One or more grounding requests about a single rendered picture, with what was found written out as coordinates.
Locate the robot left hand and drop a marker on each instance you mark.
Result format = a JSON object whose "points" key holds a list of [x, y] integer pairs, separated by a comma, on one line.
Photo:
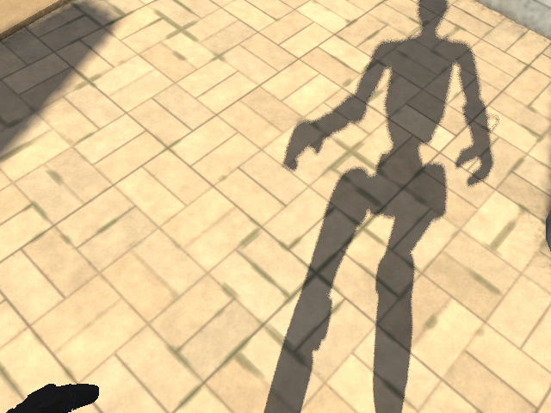
{"points": [[58, 399]]}

